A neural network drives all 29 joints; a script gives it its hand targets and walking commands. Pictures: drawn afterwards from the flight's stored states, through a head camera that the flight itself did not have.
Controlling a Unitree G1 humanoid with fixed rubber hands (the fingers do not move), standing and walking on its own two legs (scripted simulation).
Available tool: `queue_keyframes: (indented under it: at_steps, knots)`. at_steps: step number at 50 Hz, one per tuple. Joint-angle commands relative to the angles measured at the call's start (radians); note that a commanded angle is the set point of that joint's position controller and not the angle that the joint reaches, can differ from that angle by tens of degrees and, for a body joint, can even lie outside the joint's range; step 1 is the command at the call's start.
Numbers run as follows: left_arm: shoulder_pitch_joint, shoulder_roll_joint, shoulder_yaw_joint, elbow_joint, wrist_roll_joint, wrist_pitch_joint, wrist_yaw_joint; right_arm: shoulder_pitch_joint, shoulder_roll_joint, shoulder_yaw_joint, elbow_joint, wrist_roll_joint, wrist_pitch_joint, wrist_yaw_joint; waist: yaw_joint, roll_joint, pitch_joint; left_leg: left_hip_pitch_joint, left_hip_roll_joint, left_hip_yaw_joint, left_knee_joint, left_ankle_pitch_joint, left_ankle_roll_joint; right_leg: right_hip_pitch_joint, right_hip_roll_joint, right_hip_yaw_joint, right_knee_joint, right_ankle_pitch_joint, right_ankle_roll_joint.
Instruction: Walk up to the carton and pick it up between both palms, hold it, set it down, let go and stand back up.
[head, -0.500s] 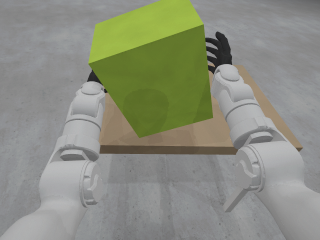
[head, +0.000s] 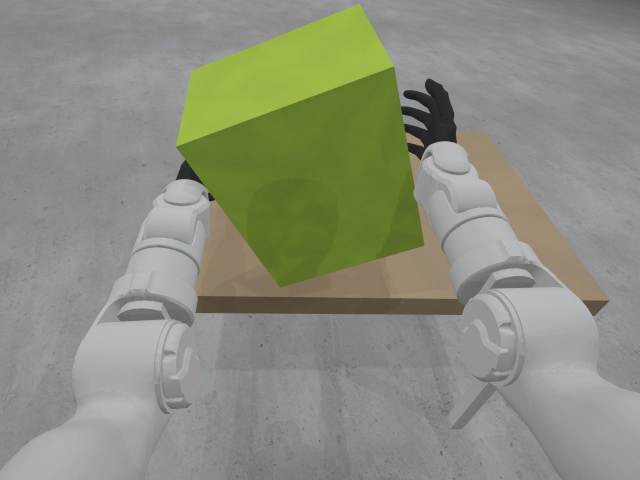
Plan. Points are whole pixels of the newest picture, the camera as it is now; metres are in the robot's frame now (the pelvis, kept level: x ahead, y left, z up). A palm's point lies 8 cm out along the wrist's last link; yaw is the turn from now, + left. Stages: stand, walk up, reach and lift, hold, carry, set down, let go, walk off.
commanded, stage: set down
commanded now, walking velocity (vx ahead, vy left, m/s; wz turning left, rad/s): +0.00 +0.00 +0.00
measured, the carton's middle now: (314, 163) +0.47 +0.02 +0.20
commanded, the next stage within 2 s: none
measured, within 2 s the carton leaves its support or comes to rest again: neither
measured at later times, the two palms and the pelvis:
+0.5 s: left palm (193, 203) +0.44 +0.18 +0.14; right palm (425, 162) +0.44 -0.12 +0.22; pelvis +0.01 +0.00 +0.00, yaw +0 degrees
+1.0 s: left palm (201, 210) +0.45 +0.17 +0.12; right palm (424, 172) +0.45 -0.13 +0.20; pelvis +0.01 +0.00 +0.00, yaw +0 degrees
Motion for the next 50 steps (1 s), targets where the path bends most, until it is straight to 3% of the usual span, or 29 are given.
queue_keyframes:
  at_steps: [1, 5, 7, 9, 10, 13, 14, 15, 17, 18, 24, 25, 27, 29, 32, 33, 36, 37, 38, 40, 41, 47, 50]
  knots:
    - [-1.04, -0.515, -0.109, -0.262, -0.1, -0.155, -0.199, -0.677, 0.621, 0.04, -0.083, -0.075, -0.018, 0.191, -0.02, 0.172, -0.63, 0.606, 0.027, 0.015, -0.098, -0.009, -0.01, -0.141, -0.033, -0.018, -0.199, 0.259, 0.066]
    - [-1.053, -0.532, -0.129, -0.272, -0.117, -0.177, -0.201, -0.675, 0.656, 0.051, -0.078, -0.096, -0.027, 0.19, -0.033, 0.152, -0.683, 0.616, 0.021, 0.014, -0.087, 0.021, -0.007, -0.131, -0.032, -0.02, -0.188, 0.307, 0.069]
    - [-1.119, -0.542, -0.159, -0.309, -0.139, -0.202, -0.193, -0.722, 0.672, 0.034, -0.09, -0.104, -0.041, 0.197, -0.028, 0.186, -0.736, 0.597, 0.02, 0.015, -0.088, 0.007, -0.014, -0.152, -0.033, -0.022, -0.183, 0.285, 0.065]
    - [-1.147, -0.591, -0.238, -0.386, -0.177, -0.232, -0.175, -0.738, 0.702, 0.075, -0.135, -0.096, -0.071, 0.198, -0.04, 0.207, -0.891, 0.659, 0.025, 0.009, -0.055, 0.113, -0.033, -0.166, -0.029, -0.033, -0.168, 0.372, 0.055]
    - [-1.11, -0.565, -0.216, -0.305, -0.166, -0.23, -0.175, -0.708, 0.68, 0.039, -0.105, -0.125, -0.063, 0.195, -0.054, 0.197, -0.854, 0.643, 0.024, 0.01, -0.056, 0.087, -0.031, -0.185, -0.03, -0.029, -0.185, 0.346, 0.055]
    - [-1.081, -0.511, -0.145, -0.232, -0.12, -0.224, -0.196, -0.632, 0.674, -0.003, -0.026, -0.154, -0.042, 0.195, -0.044, 0.169, -0.709, 0.6, 0.021, 0.02, -0.073, 0.022, -0.011, -0.16, -0.043, -0.017, -0.184, 0.324, 0.072]
    - [-1.038, -0.502, -0.113, -0.204, -0.099, -0.217, -0.2, -0.6, 0.652, -0.028, -0.001, -0.161, -0.033, 0.196, -0.055, 0.165, -0.653, 0.615, 0.027, 0.015, -0.089, 0.02, -0.012, -0.152, -0.037, -0.022, -0.191, 0.305, 0.07]
    - [-1.04, -0.493, -0.109, -0.212, -0.1, -0.216, -0.204, -0.6, 0.661, -0.025, -0.013, -0.163, -0.031, 0.2, -0.039, 0.164, -0.645, 0.602, 0.026, 0.017, -0.094, 0.02, -0.01, -0.149, -0.038, -0.019, -0.186, 0.309, 0.072]
    - [-1.076, -0.497, -0.115, -0.218, -0.105, -0.216, -0.207, -0.611, 0.65, -0.043, -0.006, -0.164, -0.025, 0.2, -0.054, 0.19, -0.645, 0.613, 0.031, 0.01, -0.091, 0.012, -0.013, -0.161, -0.037, -0.024, -0.176, 0.296, 0.071]
    - [-1.051, -0.486, -0.105, -0.216, -0.102, -0.223, -0.209, -0.586, 0.648, -0.046, -0.001, -0.169, -0.027, 0.198, -0.062, 0.184, -0.643, 0.617, 0.025, 0.014, -0.082, 0.046, -0.015, -0.139, -0.039, -0.024, -0.174, 0.354, 0.076]
    - [-1.07, -0.482, -0.099, -0.193, -0.112, -0.238, -0.227, -0.645, 0.678, -0.044, -0.051, -0.21, -0.031, 0.197, -0.05, 0.145, -0.687, 0.574, 0.02, 0.022, -0.095, 0.019, 0.003, -0.106, -0.05, -0.012, -0.164, 0.361, 0.086]
    - [-1.066, -0.507, -0.133, -0.198, -0.127, -0.246, -0.219, -0.669, 0.668, -0.049, -0.075, -0.214, -0.042, 0.199, -0.067, 0.177, -0.739, 0.58, 0.018, 0.014, -0.087, 0.041, -0.01, -0.12, -0.047, -0.018, -0.162, 0.381, 0.079]
    - [-1.115, -0.519, -0.155, -0.263, -0.146, -0.278, -0.209, -0.674, 0.704, -0.021, -0.084, -0.215, -0.058, 0.206, -0.06, 0.173, -0.832, 0.6, 0.022, 0.012, -0.076, 0.099, -0.015, -0.115, -0.044, -0.024, -0.15, 0.431, 0.076]
    - [-1.132, -0.539, -0.188, -0.271, -0.147, -0.286, -0.201, -0.654, 0.697, -0.047, -0.05, -0.239, -0.068, 0.206, -0.084, 0.213, -0.856, 0.619, 0.025, 0.005, -0.062, 0.118, -0.031, -0.158, -0.042, -0.033, -0.156, 0.407, 0.067]
    - [-1.127, -0.508, -0.171, -0.24, -0.152, -0.295, -0.201, -0.66, 0.705, -0.058, -0.06, -0.236, -0.073, 0.204, -0.076, 0.183, -0.851, 0.596, 0.019, 0.017, -0.06, 0.107, -0.022, -0.14, -0.046, -0.025, -0.155, 0.439, 0.077]
    - [-1.139, -0.525, -0.179, -0.244, -0.146, -0.294, -0.203, -0.638, 0.701, -0.075, -0.033, -0.246, -0.073, 0.204, -0.096, 0.197, -0.826, 0.62, 0.026, 0.01, -0.061, 0.122, -0.029, -0.154, -0.044, -0.035, -0.152, 0.437, 0.075]
    - [-1.064, -0.47, -0.096, -0.113, -0.1, -0.27, -0.222, -0.588, 0.655, -0.134, 0.005, -0.272, -0.046, 0.205, -0.088, 0.181, -0.658, 0.578, 0.026, 0.016, -0.084, 0.035, -0.013, -0.149, -0.05, -0.027, -0.176, 0.35, 0.08]
    - [-1.067, -0.469, -0.095, -0.145, -0.101, -0.274, -0.222, -0.599, 0.657, -0.124, -0.007, -0.269, -0.047, 0.205, -0.078, 0.177, -0.667, 0.593, 0.031, 0.015, -0.085, 0.054, -0.012, -0.143, -0.053, -0.027, -0.166, 0.381, 0.079]
    - [-1.055, -0.448, -0.05, -0.101, -0.082, -0.266, -0.23, -0.57, 0.648, -0.147, 0.027, -0.28, -0.034, 0.208, -0.07, 0.167, -0.617, 0.568, 0.031, 0.014, -0.099, 0.01, -0.002, -0.138, -0.051, -0.025, -0.175, 0.323, 0.078]
    - [-1.028, -0.418, -0.024, -0.084, -0.068, -0.262, -0.239, -0.568, 0.652, -0.139, 0.004, -0.283, -0.026, 0.215, -0.057, 0.154, -0.579, 0.558, 0.028, 0.024, -0.099, 0.013, 0.008, -0.113, -0.058, -0.016, -0.164, 0.353, 0.089]
    - [-1.021, -0.402, -0.007, -0.066, -0.063, -0.254, -0.246, -0.564, 0.635, -0.161, 0.008, -0.297, -0.014, 0.214, -0.064, 0.144, -0.538, 0.537, 0.026, 0.025, -0.111, -0.009, 0.012, -0.103, -0.059, -0.015, -0.166, 0.351, 0.092]
    - [-1.108, -0.433, -0.048, -0.149, -0.092, -0.295, -0.24, -0.648, 0.695, -0.143, -0.06, -0.315, -0.039, 0.221, -0.074, 0.153, -0.708, 0.526, 0.017, 0.023, -0.121, -0.007, 0.014, -0.077, -0.067, -0.014, -0.145, 0.398, 0.097]
    - [-1.131, -0.457, -0.084, -0.184, -0.103, -0.316, -0.227, -0.648, 0.694, -0.144, -0.056, -0.321, -0.063, 0.228, -0.086, 0.194, -0.8, 0.565, 0.023, 0.009, -0.094, 0.074, -0.008, -0.112, -0.062, -0.027, -0.136, 0.435, 0.088]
